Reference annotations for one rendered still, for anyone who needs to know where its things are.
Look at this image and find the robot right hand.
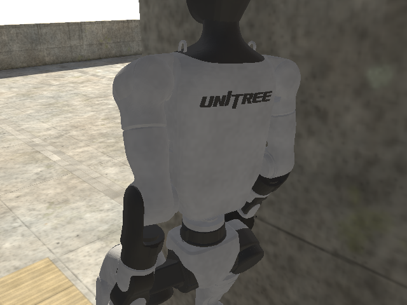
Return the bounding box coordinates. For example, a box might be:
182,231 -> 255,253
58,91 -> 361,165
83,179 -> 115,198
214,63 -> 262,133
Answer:
224,210 -> 257,229

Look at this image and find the right robot upper arm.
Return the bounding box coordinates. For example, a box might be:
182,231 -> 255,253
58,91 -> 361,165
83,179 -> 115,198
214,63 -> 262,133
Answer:
259,55 -> 301,179

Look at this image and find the robot thigh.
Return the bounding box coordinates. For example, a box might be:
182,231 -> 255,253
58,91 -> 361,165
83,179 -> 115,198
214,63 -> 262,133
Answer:
195,219 -> 264,305
99,244 -> 185,305

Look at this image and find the robot right forearm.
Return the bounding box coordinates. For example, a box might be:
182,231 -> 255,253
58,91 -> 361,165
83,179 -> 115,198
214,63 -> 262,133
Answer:
237,172 -> 291,219

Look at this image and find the robot left thigh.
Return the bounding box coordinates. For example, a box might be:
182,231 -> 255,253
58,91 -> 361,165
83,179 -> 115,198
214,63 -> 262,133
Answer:
99,244 -> 185,305

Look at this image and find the left robot upper arm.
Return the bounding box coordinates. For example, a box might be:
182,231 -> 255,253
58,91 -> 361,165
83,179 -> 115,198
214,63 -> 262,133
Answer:
113,53 -> 179,226

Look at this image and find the robot left forearm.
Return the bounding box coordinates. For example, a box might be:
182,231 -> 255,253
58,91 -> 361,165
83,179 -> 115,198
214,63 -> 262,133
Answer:
108,186 -> 165,305

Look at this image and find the robot right thigh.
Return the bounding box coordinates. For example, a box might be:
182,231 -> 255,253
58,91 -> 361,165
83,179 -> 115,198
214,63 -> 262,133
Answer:
195,219 -> 264,305

